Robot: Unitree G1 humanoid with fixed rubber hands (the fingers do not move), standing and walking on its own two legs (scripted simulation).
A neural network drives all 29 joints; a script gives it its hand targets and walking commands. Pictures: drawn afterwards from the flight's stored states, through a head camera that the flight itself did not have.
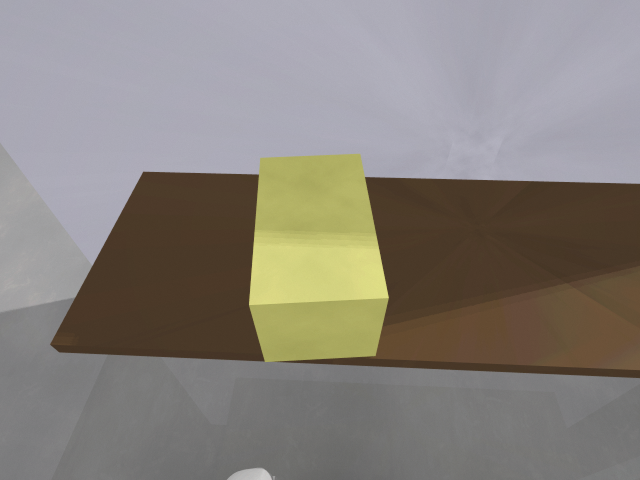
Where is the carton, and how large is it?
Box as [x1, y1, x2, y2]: [249, 154, 388, 361]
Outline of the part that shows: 359,154 260,158 249,306 265,361 375,355 388,296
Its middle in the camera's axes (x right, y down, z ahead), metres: -0.01 +0.02 +0.64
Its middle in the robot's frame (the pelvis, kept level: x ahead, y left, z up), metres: +0.47 +0.00 -0.03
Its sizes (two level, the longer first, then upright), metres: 0.294 0.173 0.168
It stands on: a table, 0.64 m high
